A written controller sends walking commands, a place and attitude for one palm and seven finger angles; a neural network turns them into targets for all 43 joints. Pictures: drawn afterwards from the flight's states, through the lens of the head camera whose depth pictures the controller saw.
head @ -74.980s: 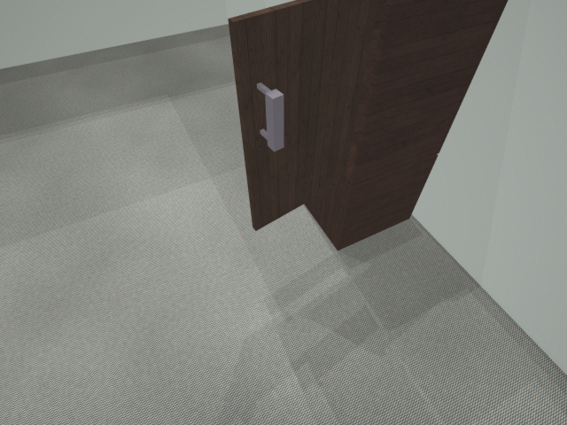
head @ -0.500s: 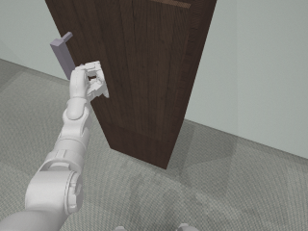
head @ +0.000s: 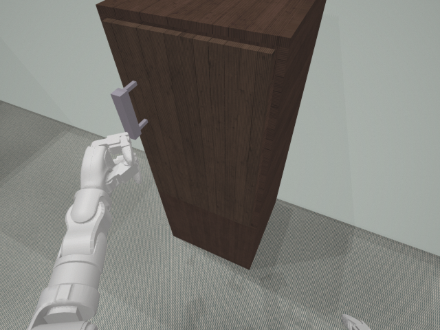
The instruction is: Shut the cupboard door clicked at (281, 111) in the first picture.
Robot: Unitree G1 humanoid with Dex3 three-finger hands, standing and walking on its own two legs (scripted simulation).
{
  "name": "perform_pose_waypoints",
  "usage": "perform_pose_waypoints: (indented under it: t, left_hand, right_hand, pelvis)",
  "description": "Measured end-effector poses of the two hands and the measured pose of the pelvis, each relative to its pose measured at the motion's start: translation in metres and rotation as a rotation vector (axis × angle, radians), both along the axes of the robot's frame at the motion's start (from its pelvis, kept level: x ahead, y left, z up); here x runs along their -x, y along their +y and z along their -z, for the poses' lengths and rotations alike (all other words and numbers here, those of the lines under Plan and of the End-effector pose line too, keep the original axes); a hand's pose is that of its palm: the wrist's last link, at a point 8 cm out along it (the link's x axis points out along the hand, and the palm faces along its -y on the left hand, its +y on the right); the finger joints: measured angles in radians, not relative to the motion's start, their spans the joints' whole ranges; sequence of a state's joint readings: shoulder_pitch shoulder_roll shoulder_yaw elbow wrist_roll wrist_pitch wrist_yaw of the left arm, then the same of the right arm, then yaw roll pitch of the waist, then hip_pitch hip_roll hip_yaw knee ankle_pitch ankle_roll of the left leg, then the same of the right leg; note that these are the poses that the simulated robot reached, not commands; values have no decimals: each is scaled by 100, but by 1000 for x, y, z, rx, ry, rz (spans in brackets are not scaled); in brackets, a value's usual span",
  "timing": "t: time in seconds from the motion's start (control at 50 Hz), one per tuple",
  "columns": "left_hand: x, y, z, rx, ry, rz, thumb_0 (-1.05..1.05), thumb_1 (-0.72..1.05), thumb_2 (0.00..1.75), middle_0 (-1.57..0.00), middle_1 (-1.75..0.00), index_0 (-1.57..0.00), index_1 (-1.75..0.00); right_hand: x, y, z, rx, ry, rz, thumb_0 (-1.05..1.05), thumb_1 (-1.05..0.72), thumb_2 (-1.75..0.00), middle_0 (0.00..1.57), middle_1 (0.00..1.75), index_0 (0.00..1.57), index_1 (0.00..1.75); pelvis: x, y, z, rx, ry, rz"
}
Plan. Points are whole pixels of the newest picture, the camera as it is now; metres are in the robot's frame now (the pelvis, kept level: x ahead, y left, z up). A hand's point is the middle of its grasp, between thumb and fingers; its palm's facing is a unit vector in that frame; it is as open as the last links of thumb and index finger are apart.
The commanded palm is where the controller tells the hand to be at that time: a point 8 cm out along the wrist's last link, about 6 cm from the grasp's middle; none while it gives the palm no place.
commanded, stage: draw the hand back to the body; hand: left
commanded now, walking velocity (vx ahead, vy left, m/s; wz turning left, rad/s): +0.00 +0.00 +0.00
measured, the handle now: (133, 110) +0.59 +0.23 +0.08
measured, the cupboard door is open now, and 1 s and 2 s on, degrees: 0 0 0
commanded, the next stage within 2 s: step back with the hand held close in 1.14 s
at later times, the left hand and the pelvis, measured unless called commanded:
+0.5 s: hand (49, 215) +0.25 +0.24 +0.16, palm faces +0.36 -0.89 -0.29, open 4.2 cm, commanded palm +0.20 +0.28 +0.17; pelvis +0.00 +0.01 +0.02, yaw +1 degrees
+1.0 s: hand out of the picture +0.20 +0.28 +0.17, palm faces +0.50 -0.77 -0.39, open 7.3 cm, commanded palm +0.15 +0.31 +0.20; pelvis +0.01 +0.00 +0.02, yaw +1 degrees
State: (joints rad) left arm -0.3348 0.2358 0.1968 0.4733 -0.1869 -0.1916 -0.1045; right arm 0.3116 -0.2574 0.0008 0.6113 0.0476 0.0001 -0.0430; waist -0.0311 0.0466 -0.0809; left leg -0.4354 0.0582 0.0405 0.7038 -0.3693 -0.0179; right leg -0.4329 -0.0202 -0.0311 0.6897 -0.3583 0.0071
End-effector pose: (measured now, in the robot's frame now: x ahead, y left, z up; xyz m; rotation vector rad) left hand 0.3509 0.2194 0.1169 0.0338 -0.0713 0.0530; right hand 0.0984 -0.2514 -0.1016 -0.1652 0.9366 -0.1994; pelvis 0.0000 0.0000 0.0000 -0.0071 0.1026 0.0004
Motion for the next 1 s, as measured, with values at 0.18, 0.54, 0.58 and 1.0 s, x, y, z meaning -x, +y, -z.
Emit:
perform_pose_waypoints:
  t: [0.18, 0.54, 0.58, 1.0]
  left_hand:
    - [59, 21, -23, -137, -8, -81, 2, 90, 90, -120, -138, -120, -139]
    - [150, 67, -61, -301, -57, -323, 2, 89, 90, -74, -88, -74, -89]
    - [157, 71, -63, -319, -52, -336, 2, 89, 90, -69, -82, -69, -83]
    - [199, 88, -72, -401, -14, -481, 2, 89, 90, -24, -33, -23, -34]
  right_hand:
    - [-49, 14, -32, 1, -202, -37, 1, -91, -90, 20, 30, 20, 29]
    - [-77, 53, -46, -32, -254, -159, 1, -90, -90, 20, 30, 21, 30]
    - [-77, 53, -44, -38, -247, -158, 1, -90, -90, 20, 30, 21, 30]
    - [-97, 38, -44, 1, -259, -170, 1, -91, -90, 20, 30, 21, 30]
  pelvis:
    - [6, 4, -10, -9, -78, 1]
    - [1, 10, -24, -7, -164, -11]
    - [-1, 10, -24, -7, -165, -9]
    - [-12, 4, -24, -10, -155, -22]
